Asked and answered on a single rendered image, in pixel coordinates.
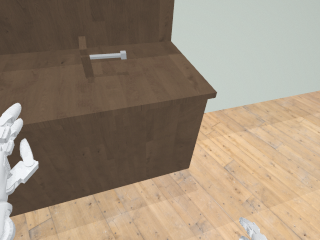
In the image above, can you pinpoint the tap lever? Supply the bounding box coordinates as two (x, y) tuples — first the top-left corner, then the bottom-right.
(89, 50), (127, 60)

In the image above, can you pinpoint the left robot hand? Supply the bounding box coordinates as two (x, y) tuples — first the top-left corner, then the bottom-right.
(0, 103), (39, 202)

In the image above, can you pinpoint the counter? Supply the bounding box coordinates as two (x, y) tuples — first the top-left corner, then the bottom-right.
(0, 0), (217, 218)

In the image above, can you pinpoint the right robot hand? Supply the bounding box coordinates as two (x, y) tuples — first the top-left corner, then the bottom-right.
(239, 217), (267, 240)

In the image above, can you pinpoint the left robot forearm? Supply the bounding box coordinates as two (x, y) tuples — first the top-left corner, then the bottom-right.
(0, 201), (16, 240)

